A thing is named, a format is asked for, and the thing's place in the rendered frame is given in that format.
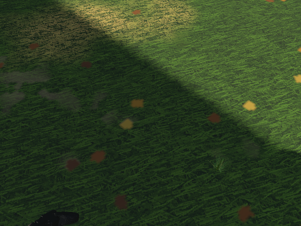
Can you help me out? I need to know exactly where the robot left hand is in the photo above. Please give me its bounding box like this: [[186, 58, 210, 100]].
[[28, 210, 79, 226]]

